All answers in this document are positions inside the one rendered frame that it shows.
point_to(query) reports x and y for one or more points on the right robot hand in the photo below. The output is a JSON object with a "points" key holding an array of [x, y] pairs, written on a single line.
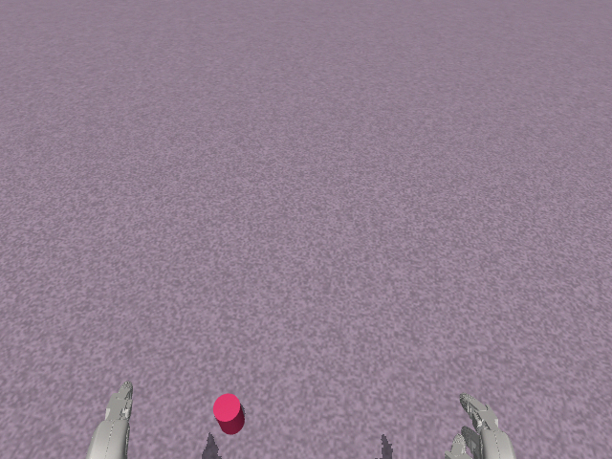
{"points": [[492, 443]]}

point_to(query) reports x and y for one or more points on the can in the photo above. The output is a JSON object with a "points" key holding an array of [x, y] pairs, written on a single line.
{"points": [[229, 414]]}

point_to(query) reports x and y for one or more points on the left robot hand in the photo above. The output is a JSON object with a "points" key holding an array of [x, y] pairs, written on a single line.
{"points": [[110, 438]]}

